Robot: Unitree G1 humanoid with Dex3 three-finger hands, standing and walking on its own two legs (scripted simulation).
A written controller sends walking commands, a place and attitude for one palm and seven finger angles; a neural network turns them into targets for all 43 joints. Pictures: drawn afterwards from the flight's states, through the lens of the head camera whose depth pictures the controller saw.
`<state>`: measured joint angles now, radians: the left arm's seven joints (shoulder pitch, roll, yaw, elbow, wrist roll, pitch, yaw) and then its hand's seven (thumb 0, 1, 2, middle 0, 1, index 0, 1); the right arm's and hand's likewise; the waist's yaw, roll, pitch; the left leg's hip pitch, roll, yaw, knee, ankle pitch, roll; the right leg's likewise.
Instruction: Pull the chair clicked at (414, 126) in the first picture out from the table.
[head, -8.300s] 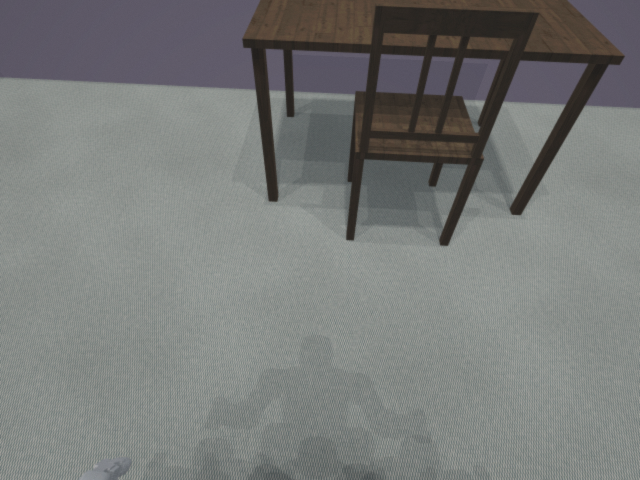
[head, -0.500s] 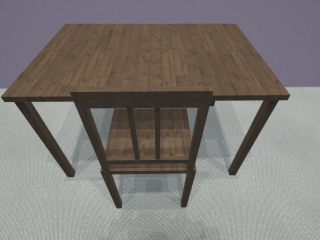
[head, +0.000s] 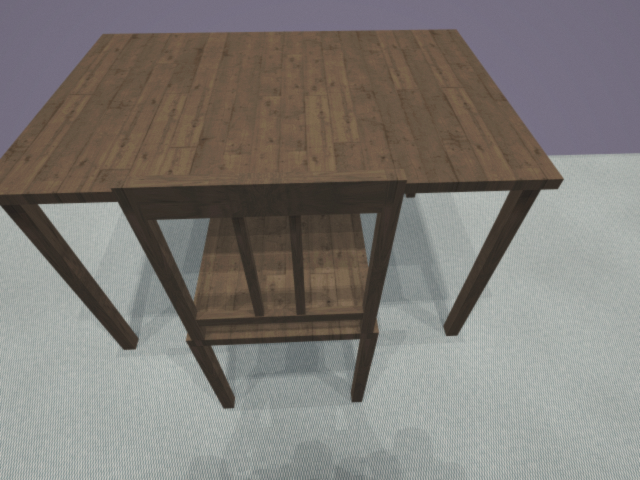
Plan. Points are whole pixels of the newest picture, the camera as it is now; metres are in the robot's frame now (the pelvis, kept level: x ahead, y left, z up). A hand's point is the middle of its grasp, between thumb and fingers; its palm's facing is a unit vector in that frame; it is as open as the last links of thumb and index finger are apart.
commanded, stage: come to a stop and stand still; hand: left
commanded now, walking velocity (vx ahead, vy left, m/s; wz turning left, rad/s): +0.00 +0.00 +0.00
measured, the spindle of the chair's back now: (250, 270) +0.47 +0.15 -0.08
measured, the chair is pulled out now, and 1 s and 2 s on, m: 0.00 0.00 0.00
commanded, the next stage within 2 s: look again from close up in 0.26 s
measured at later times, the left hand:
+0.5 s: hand out of the picture +0.03 +0.18 -0.16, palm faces +0.02 -0.97 -0.22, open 7.3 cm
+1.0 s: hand out of the picture -0.01 +0.16 -0.17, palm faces +0.04 -0.98 -0.18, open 7.4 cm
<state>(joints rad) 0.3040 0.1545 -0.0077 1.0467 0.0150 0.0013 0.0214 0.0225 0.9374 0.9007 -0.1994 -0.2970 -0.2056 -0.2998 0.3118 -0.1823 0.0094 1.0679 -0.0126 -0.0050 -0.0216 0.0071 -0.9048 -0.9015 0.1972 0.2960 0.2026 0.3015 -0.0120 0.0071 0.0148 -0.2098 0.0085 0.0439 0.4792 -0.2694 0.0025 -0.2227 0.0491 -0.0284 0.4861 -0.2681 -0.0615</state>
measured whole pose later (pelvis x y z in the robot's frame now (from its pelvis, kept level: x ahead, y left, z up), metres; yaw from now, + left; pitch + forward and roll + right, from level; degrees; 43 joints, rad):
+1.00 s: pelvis +0.01 +0.00 +0.01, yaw +1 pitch -1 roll +1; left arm 0.32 0.14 -0.02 1.10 0.01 -0.02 0.03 0.01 0.91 0.90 -0.20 -0.30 -0.20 -0.30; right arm 0.29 -0.15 0.02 1.13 0.00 -0.02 -0.03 0.00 -0.90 -0.90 0.20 0.30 0.20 0.30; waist 0.01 0.01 0.02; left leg -0.14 0.00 0.03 0.37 -0.23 0.00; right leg -0.15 0.05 -0.04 0.39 -0.23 -0.06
